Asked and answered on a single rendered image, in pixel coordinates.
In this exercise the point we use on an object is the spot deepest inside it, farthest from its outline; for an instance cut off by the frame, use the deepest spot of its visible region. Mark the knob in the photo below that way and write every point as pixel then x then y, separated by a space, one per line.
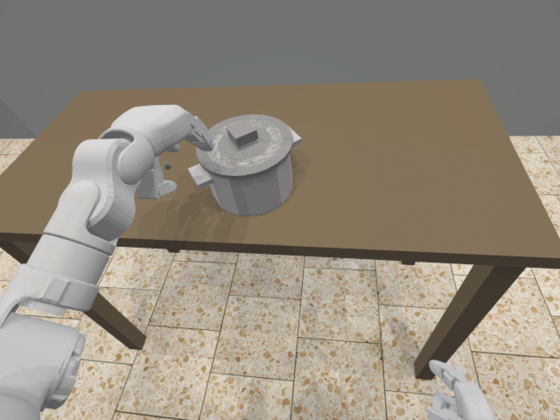
pixel 242 133

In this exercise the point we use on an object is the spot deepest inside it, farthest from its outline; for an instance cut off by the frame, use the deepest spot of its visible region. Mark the robot left hand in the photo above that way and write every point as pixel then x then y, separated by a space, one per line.
pixel 164 126

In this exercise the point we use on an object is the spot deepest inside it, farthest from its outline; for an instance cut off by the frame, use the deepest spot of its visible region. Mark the table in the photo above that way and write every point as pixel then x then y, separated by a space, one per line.
pixel 411 171

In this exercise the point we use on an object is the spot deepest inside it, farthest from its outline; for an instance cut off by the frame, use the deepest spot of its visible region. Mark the left robot upper arm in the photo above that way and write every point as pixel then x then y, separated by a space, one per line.
pixel 39 360

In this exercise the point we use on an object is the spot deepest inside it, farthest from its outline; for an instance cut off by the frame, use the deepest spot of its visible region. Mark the robot right hand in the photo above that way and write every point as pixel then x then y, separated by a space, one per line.
pixel 469 403

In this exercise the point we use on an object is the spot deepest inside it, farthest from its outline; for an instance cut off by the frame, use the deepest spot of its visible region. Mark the pot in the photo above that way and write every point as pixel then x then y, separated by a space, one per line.
pixel 250 196

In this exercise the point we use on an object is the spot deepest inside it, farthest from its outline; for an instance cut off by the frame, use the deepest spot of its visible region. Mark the robot left forearm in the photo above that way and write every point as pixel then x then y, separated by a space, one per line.
pixel 93 212

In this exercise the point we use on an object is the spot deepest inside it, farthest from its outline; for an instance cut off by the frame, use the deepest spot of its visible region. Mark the lid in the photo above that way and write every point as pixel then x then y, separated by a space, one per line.
pixel 227 161

